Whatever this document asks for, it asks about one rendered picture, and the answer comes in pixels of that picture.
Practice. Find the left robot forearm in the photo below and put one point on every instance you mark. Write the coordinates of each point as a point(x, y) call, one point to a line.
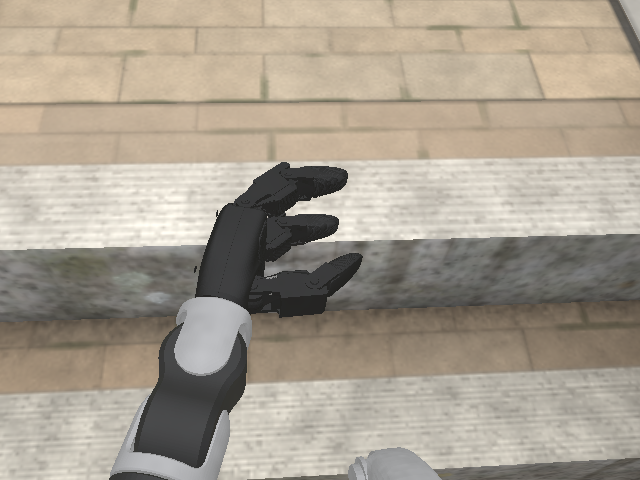
point(181, 430)

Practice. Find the right robot thigh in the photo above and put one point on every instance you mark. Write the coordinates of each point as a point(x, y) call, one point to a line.
point(391, 464)

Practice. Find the left robot hand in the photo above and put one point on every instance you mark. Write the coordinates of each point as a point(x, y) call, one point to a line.
point(243, 238)

